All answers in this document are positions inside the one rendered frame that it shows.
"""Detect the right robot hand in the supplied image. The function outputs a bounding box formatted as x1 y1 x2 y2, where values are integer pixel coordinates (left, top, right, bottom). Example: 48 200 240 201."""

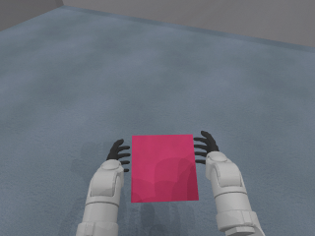
193 131 219 164

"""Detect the left robot hand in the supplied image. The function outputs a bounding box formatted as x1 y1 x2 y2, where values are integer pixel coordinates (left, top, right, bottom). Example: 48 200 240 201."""
106 139 131 172

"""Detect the left robot forearm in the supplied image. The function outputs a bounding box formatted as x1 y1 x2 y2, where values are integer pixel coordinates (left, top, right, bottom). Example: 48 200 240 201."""
76 159 124 236

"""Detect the right robot forearm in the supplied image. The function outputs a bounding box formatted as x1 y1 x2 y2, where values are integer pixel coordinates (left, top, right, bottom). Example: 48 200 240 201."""
205 150 265 236

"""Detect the carton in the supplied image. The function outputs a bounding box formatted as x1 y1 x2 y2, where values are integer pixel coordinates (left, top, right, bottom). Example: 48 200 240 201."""
131 134 199 204

